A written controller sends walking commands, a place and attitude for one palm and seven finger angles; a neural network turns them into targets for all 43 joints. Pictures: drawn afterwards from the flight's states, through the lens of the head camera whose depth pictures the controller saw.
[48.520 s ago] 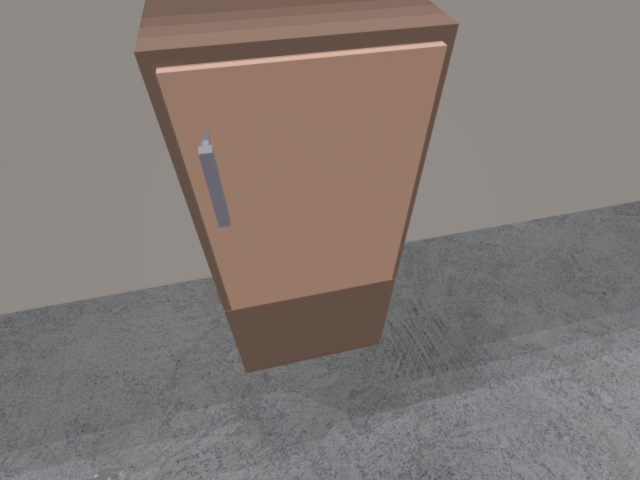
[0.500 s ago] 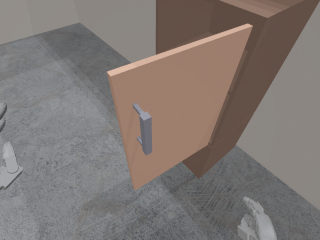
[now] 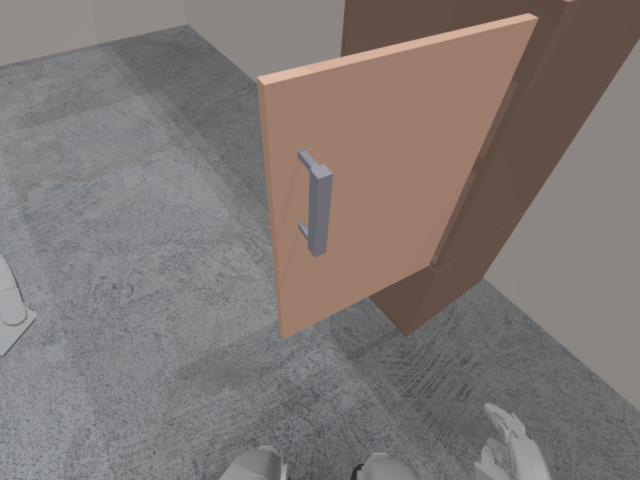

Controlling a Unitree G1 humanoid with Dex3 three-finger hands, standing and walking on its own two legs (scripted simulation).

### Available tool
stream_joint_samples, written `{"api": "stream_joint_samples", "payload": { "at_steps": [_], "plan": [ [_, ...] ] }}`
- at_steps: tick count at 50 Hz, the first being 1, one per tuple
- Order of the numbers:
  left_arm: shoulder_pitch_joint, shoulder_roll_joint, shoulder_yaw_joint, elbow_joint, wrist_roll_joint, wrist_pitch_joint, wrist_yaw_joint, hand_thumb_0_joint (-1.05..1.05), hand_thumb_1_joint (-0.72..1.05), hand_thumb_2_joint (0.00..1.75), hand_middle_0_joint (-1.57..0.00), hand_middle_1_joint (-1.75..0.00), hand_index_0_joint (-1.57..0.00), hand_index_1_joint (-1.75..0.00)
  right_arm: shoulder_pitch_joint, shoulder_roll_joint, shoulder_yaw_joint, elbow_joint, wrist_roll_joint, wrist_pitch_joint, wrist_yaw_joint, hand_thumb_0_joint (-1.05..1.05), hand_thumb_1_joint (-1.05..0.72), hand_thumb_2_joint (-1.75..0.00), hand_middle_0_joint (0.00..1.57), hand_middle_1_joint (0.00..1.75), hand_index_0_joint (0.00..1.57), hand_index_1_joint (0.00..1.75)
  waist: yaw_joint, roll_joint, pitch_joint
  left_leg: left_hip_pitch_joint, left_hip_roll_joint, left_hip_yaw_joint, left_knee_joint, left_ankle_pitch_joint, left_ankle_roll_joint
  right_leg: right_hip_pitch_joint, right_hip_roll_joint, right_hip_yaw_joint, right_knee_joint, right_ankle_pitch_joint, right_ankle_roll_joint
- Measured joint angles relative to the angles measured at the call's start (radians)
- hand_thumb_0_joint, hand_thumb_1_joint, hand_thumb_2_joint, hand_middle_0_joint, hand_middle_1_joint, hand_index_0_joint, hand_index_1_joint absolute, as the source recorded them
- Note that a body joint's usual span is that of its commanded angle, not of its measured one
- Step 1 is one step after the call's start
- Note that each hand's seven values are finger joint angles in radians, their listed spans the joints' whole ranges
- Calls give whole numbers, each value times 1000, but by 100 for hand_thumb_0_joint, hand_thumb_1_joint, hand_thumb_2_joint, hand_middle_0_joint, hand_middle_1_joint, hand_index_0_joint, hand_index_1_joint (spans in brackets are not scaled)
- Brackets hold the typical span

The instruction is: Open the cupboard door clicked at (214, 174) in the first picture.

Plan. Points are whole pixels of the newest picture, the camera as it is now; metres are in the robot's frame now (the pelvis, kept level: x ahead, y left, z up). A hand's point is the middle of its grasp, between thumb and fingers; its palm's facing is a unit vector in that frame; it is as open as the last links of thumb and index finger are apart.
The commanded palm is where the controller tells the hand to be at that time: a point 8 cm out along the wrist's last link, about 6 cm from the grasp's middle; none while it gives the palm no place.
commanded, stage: step back with the hand held close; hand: left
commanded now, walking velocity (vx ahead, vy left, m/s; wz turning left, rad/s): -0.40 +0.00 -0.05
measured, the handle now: (311, 205) +0.43 +0.04 +0.10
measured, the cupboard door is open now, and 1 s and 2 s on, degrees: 84 84 84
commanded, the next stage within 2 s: stop stepping back and stand still in 0.24 s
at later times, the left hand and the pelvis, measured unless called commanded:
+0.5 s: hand out of the picture +0.12 +0.24 +0.20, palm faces +0.32 -0.85 -0.42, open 7.4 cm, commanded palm +0.07 +0.28 +0.21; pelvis -0.10 +0.00 +0.02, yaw -7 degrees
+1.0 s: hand out of the picture +0.06 +0.26 +0.19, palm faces +0.39 -0.84 -0.39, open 7.4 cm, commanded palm +0.01 +0.30 +0.21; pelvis -0.17 +0.02 +0.03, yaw -7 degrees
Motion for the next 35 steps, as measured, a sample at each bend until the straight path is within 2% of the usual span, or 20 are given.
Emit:
{"api": "stream_joint_samples", "payload": {
  "at_steps": [3, 4, 5, 7, 9, 10, 12, 14, 17, 18, 19, 21, 23, 24, 26, 27, 28, 30, 33, 35],
  "plan": [
    [5, 17, -10, -26, -11, -2, 2, 1, 88, 90, -22, -30, -22, -30, -28, -1, -3, 6, 4, 18, 6, 1, -91, -90, 20, 30, 20, 30, -8, -24, 17, -10, -9, 8, -18, 31, -5, -10, -16, 1, -12, 20, 5],
    [10, 24, -9, -34, -14, -3, 2, 1, 88, 90, -22, -30, -22, -30, -32, -2, -2, -1, 5, 21, 4, 1, -91, -90, 20, 30, 20, 30, -8, -27, 19, -16, -5, 15, -27, 59, 5, -25, -15, 1, 7, -21, 1],
    [12, 29, -7, -37, -12, -5, 1, 1, 88, 90, -22, -30, -22, -30, -32, -4, -4, -11, 2, 18, -1, 1, -91, -90, 20, 30, 20, 30, -11, -12, 22, -25, 13, 17, -34, 103, 26, -49, 3, 0, 71, -107, 0],
    [5, 52, 9, -46, -14, 1, 2, 1, 88, 90, -22, -30, -22, -30, -29, 6, -17, -14, -4, -9, -12, 1, -91, -90, 20, 30, 20, 30, -21, 29, 31, -31, 56, 3, -71, 267, 48, -91, 62, -2, 338, -246, -2],
    [-1, 79, 32, -49, -28, -4, 7, 1, 88, 90, -22, -30, -22, -30, -30, 32, -26, 11, 1, -33, -5, 1, -91, -90, 20, 30, 20, 30, -9, 32, 28, -23, 75, -5, -101, 306, 35, -79, 91, -6, 528, -306, -5],
    [1, 81, 40, -47, -36, -4, 11, 1, 88, 90, -22, -30, -22, -30, -30, 43, -26, 23, 3, -41, 0, 1, -91, -90, 20, 30, 20, 30, 1, 31, 18, -20, 83, -3, -121, 309, 30, -54, 93, -16, 567, -322, -5],
    [10, 67, 44, -43, -49, 1, 20, 1, 88, 90, -22, -30, -22, -30, -29, 60, -16, 41, 2, -52, 9, 1, -91, -90, 20, 30, 20, 30, 18, 33, -10, -13, 99, 5, -181, 336, 25, 28, 80, -45, 527, -355, -8],
    [9, 42, 27, -38, -58, 15, 22, 1, 88, 90, -22, -30, -22, -30, -25, 73, -1, 48, 0, -59, 16, 1, -91, -90, 20, 30, 20, 30, 32, 34, -40, -4, 113, 14, -260, 387, 17, 135, 67, -77, 383, -395, -19],
    [-8, 19, -8, -24, -68, 26, 11, 1, 89, 90, -21, -30, -21, -30, -29, 83, 22, 42, -9, -68, 25, 1, -91, -90, 20, 30, 20, 30, 43, 35, -75, -10, 123, 27, -365, 460, 1, 303, 60, -116, 77, -418, -48],
    [-10, 25, -10, -24, -71, 23, 6, 1, 89, 90, -21, -30, -21, -30, -37, 87, 28, 35, -11, -69, 30, 1, -91, -90, 20, 30, 20, 30, 49, 18, -83, -30, 118, 43, -366, 446, -12, 352, 44, -110, -56, -396, -65],
    [-7, 39, -2, -31, -72, 17, 2, 1, 89, 90, -21, -30, -21, -30, -50, 92, 37, 25, -11, -69, 33, 1, -91, -90, 20, 30, 21, 30, 64, -19, -86, -67, 101, 66, -326, 382, -36, 378, 10, -75, -174, -331, -86],
    [-12, 25, -32, -23, -59, 5, -15, 1, 89, 90, -21, -30, -21, -30, -76, 72, 42, 40, -17, -57, 30, 1, -91, -90, 20, 30, 21, 30, 68, 7, -61, -119, 91, 24, -127, 181, -64, 359, 20, -57, -165, -250, -59],
    [11, 37, -52, -27, -51, 14, -30, 1, 89, 90, -21, -30, -21, -30, -50, 66, 46, 46, -4, -37, 23, 1, -91, -90, 20, 30, 21, 30, 55, -7, -69, -115, 48, 8, 45, 99, -64, 367, 7, -46, -163, -248, -28],
    [27, 44, -49, -32, -47, 20, -32, 1, 88, 90, -22, -30, -21, -30, -34, 65, 51, 43, 1, -29, 16, 1, -91, -90, 20, 30, 21, 30, 48, -24, -77, -85, 34, 17, 57, 93, -59, 369, -2, -36, -166, -248, -20],
    [52, 55, -31, -34, -48, 30, -32, 1, 88, 90, -22, -30, -22, -30, -5, 51, 57, 29, 7, -26, -1, 1, -91, -90, 20, 30, 21, 30, 28, -39, -90, 22, 18, 28, -70, 175, -46, 363, -10, -25, -152, -251, -9],
    [58, 54, -25, -34, -51, 37, -29, 1, 88, 90, -22, -30, -22, -30, 9, 31, 54, 13, 9, -33, -8, 1, -90, -90, 20, 30, 21, 30, 18, -15, -98, 82, 27, 10, -164, 252, -31, 346, 7, -33, -122, -258, -6],
    [50, 61, -18, -24, -54, 42, -26, 1, 88, 90, -22, -30, -22, -30, 12, 22, 42, 12, 9, -43, -14, 1, -90, -90, 20, 30, 21, 30, 1, -10, -97, 99, 21, 1, -200, 221, -6, 322, 6, -42, -79, -275, -5],
    [11, 79, -9, 21, -60, 49, -22, 1, 88, 90, -22, -30, -22, -30, 0, 28, 26, 31, 8, -55, -20, 1, -91, -90, 20, 30, 21, 30, -15, -44, -72, 103, -6, 14, -212, 228, 28, 284, -3, -19, -8, -328, -10],
    [23, 79, 0, 44, -61, 69, -17, 1, 88, 90, -22, -30, -21, -30, 3, 32, 27, 38, -6, -70, -15, 1, -91, -90, 20, 30, 20, 30, -38, -53, -55, 139, -8, 20, -301, 304, 30, 245, 21, -38, 37, -347, -23],
    [74, 76, -4, 20, -58, 75, -15, 1, 89, 90, -22, -30, -21, -30, 23, 30, 32, 27, -11, -71, -8, 1, -91, -90, 20, 30, 20, 30, -48, -44, -62, 158, -1, 17, -357, 338, 21, 255, 36, -80, -13, -342, -33]
  ]
}}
